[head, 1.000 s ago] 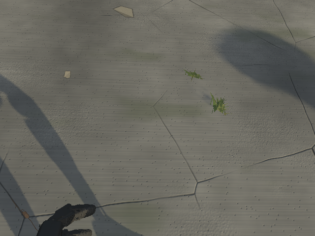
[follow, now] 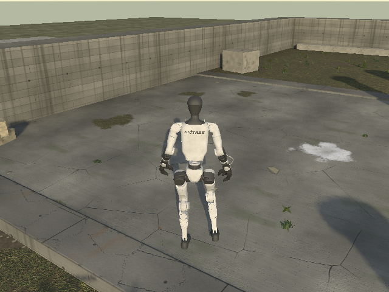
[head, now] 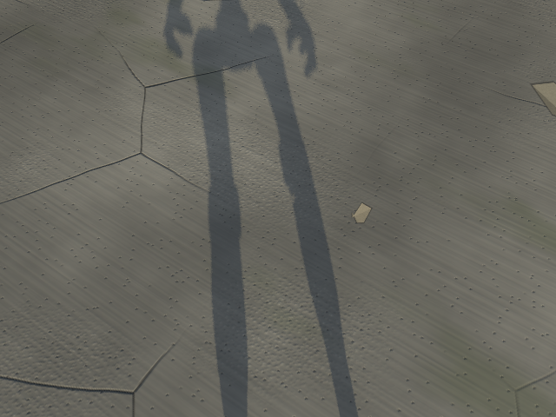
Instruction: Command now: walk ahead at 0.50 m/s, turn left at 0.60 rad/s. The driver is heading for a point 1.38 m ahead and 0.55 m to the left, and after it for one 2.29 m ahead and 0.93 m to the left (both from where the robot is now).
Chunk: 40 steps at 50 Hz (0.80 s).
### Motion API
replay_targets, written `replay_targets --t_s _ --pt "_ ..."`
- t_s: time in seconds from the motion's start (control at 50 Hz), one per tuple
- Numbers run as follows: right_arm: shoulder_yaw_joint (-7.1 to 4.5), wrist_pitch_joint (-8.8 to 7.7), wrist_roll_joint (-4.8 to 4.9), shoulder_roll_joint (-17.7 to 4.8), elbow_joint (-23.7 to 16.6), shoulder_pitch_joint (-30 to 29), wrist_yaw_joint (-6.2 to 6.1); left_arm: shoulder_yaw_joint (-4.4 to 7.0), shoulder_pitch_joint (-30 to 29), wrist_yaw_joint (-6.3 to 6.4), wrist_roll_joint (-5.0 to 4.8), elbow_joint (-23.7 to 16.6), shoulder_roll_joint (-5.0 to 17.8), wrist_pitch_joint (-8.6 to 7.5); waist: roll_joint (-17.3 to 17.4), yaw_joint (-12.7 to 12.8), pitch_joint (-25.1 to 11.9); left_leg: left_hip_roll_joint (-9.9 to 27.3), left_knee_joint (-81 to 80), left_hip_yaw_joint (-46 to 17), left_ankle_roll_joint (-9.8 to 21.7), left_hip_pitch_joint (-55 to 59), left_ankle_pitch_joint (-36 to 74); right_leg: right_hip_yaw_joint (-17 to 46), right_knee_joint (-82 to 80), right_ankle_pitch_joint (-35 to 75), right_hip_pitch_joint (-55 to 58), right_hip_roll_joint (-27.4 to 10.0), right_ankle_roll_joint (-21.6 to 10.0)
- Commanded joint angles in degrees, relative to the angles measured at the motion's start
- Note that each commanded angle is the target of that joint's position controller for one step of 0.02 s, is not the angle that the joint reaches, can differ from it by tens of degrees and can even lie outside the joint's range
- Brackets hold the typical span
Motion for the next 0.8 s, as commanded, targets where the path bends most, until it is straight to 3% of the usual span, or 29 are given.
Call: replay_targets --t_s 0.02,0.06,0.1,0.14,0.16,0.18,0.2,0.22,0.24,0.26,0.28,0.34,0.42,0.52,0.6,0.64,0.66,0.68,0.7,0.72,0.74,0.76,0.78,0.8 --pt "-3.15 -0.87 0.55 -10.34 -4.99 -4.82 -1.32 0.27 0.72 -0.02 0.62 -2.93 2.75 -0.10 3.12 1.75 -5.55 12.42 -8.72 -12.12 10.80 -5.26 12.73 -2.58 -11.68 12.68 9.06 1.51 0.46" --pt "-3.16 -0.48 0.78 -10.09 -3.89 -2.39 -1.44 0.39 -2.43 -0.39 -0.21 -3.60 3.44 -0.26 4.25 0.00 -5.39 11.45 -7.48 -12.19 9.35 -5.43 7.05 -2.40 -17.52 19.71 12.24 3.59 0.18" --pt "-3.02 -0.37 1.11 -9.48 -3.03 -0.02 -1.16 1.04 -4.22 -0.58 -0.93 -4.70 4.79 -0.41 5.11 -0.48 -4.83 11.86 -5.17 -15.02 7.94 -3.98 0.20 -1.48 -21.80 18.95 14.40 4.56 -0.65" --pt "-2.76 -0.43 1.05 -8.44 -2.76 0.83 -0.95 2.24 -1.90 -0.68 -1.17 -4.57 6.11 -0.71 6.29 1.49 -4.89 11.61 -1.12 -17.56 5.82 -3.10 -6.10 -1.82 -24.72 16.45 19.44 5.43 -2.25" --pt "-2.32 -0.56 0.91 -6.80 -2.74 1.18 -0.96 2.82 1.25 -0.65 -1.01 -3.92 6.52 -0.82 6.87 3.19 -4.99 10.38 2.20 -17.53 4.27 -4.14 -8.51 -1.88 -25.68 14.52 23.59 5.02 -3.41" --pt "-1.37 -0.91 0.70 -3.68 -3.16 0.96 -0.96 3.71 7.13 -0.17 -0.50 -3.44 8.59 -1.05 4.31 6.12 -6.63 7.45 11.97 -14.69 1.49 -8.92 -12.02 3.33 -27.35 10.95 31.51 -0.48 -5.89" --pt "-0.10 -1.47 1.11 0.56 -4.35 5.58 -0.87 4.92 13.32 0.32 0.76 -3.29 13.92 -0.87 -10.75 5.86 -13.07 0.79 32.74 -6.08 -2.54 -20.41 -24.00 23.70 -34.25 1.11 45.47 -15.02 -12.92" --pt "-0.57 -2.00 2.25 -3.41 -5.49 7.17 -0.90 5.35 16.28 -0.26 0.32 -2.07 14.60 -0.55 -20.05 5.27 -14.21 3.15 45.22 -4.35 -3.65 -31.37 -24.36 45.31 -41.38 -16.48 48.30 -21.09 -17.82" --pt "-1.71 -1.60 2.13 -7.57 -4.64 3.96 -1.09 4.42 13.31 -0.05 -0.42 -3.37 10.48 -0.43 -12.04 6.38 -8.63 6.20 50.75 -5.31 -4.07 -33.79 -18.47 40.51 -42.58 -22.12 44.29 -18.73 -16.22" --pt "-2.06 -1.07 1.34 -8.36 -5.24 -0.39 -1.18 3.86 10.75 0.19 -0.50 -3.39 8.60 -0.01 -7.72 6.27 -4.01 7.82 51.49 -3.39 -4.18 -33.87 -13.53 31.03 -41.98 -15.20 38.66 -16.23 -14.18" --pt "-2.14 -0.70 0.63 -7.93 -5.42 -1.90 -1.22 3.23 7.95 0.22 0.00 -3.65 6.85 0.27 -5.27 5.03 -2.22 9.36 49.51 -2.91 -4.16 -31.03 -9.77 23.34 -42.11 -6.62 33.39 -13.39 -13.21" --pt "-2.06 0.26 0.96 -5.34 -5.31 -1.67 -0.67 2.59 5.23 0.39 0.13 -2.24 4.34 -0.10 -7.25 2.39 -0.35 11.89 44.53 -1.68 -4.48 -25.10 -5.48 10.08 -45.41 7.67 26.67 -9.52 -12.44" --pt "-1.31 0.65 0.53 -3.42 -6.13 -5.58 -0.45 3.61 7.66 0.63 -0.02 0.92 6.46 -0.42 -3.92 3.03 -0.92 12.62 35.45 -1.37 -5.54 -27.16 0.10 1.92 -46.79 19.90 30.85 -10.86 -13.65" --pt "-0.46 0.20 0.80 -2.21 -7.44 -13.35 1.41 4.21 8.40 1.05 -0.75 3.23 8.67 0.40 -4.06 5.43 0.96 12.44 19.34 3.09 -4.96 -22.77 10.08 -7.43 -47.52 22.43 32.87 -9.97 -11.76" --pt "-0.65 0.25 1.09 -3.06 -9.15 -16.85 2.59 5.00 9.72 0.90 -2.01 4.83 11.00 1.28 -4.21 5.56 2.79 11.12 12.13 6.50 -2.31 -18.84 5.71 -11.25 -45.71 28.46 37.01 -11.64 -10.32" --pt "-1.78 0.50 0.57 -5.20 -9.00 -13.85 2.68 5.59 9.25 1.12 -2.60 4.99 12.86 1.85 -5.63 2.77 0.07 7.47 10.33 9.92 0.20 -11.43 0.02 -14.09 -37.92 48.52 38.89 -11.36 -9.24" --pt "-2.94 0.64 0.51 -7.03 -7.47 -7.58 2.55 5.71 8.70 1.29 -2.90 4.96 13.37 2.27 -5.26 -1.15 -3.36 4.78 7.38 11.62 1.93 -2.87 0.67 -16.03 -28.97 56.63 38.18 -10.16 -8.29" --pt "-4.84 0.90 0.71 -10.32 -4.58 2.52 1.88 5.15 9.23 1.53 -2.73 4.76 11.95 2.33 -3.37 -5.90 -8.48 2.62 4.75 11.03 4.17 12.66 4.08 -17.46 -16.09 55.23 31.36 -7.96 -6.53" --pt "-6.12 1.33 1.23 -15.32 -3.15 9.52 0.61 3.25 10.82 1.35 0.16 3.17 6.56 1.99 8.30 -6.54 -13.34 14.54 5.17 -7.19 8.40 30.19 6.55 -17.13 3.75 18.57 13.42 -4.35 -3.85" --pt "-5.91 0.37 1.44 -19.57 -5.28 6.64 0.83 1.50 12.17 0.90 0.09 -0.90 3.04 0.06 18.41 -1.78 -21.72 26.65 -6.35 -42.04 20.39 42.08 -8.66 -6.81 21.23 -13.85 -6.07 7.24 -1.36" --pt "-4.63 -0.39 0.84 -14.52 -5.24 8.02 1.11 2.78 5.58 0.17 -2.35 -1.67 8.88 -1.82 9.75 -6.06 -20.78 26.10 -10.30 -40.54 17.84 41.08 -11.88 0.75 24.16 -9.35 -12.69 4.33 -2.21" --pt "-3.78 -1.02 0.66 -11.88 -4.46 6.22 1.01 2.59 2.74 -0.12 -3.34 -2.71 8.95 -2.67 8.35 -5.24 -13.68 24.23 -9.83 -32.28 15.49 34.89 -8.43 -0.17 21.36 -4.48 -14.64 2.03 -3.39" --pt "-3.09 -1.36 0.70 -10.27 -4.82 2.35 0.98 2.38 2.68 0.27 -2.07 -1.97 8.18 -2.89 2.40 -2.32 -9.25 21.62 -9.62 -25.79 13.26 25.49 -2.10 0.02 16.10 -0.12 -10.87 -0.50 -3.52" --pt "-2.54 -1.44 0.42 -8.73 -5.34 -1.26 0.87 2.80 2.71 0.58 -0.54 -1.64 8.57 -2.61 2.14 -0.09 -7.09 19.54 -10.23 -21.38 12.09 18.29 3.54 0.14 11.18 2.14 -6.56 -1.88 -3.08"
